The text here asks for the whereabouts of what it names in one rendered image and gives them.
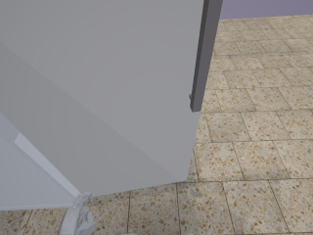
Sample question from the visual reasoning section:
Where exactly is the fridge door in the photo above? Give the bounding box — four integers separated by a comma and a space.
0, 0, 204, 198

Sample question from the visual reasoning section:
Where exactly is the handle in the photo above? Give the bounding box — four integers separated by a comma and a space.
189, 0, 223, 113

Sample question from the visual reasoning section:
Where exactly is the robot left hand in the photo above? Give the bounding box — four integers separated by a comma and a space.
58, 190, 96, 235

